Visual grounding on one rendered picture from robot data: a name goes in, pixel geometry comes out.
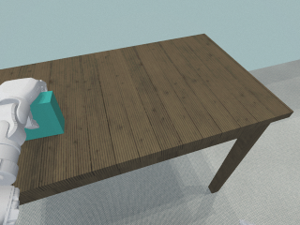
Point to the left robot hand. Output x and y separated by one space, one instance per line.
27 89

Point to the robot left forearm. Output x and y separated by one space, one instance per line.
14 112

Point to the table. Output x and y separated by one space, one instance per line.
133 107

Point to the sponge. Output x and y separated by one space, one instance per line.
46 111

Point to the left robot upper arm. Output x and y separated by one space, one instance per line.
9 204

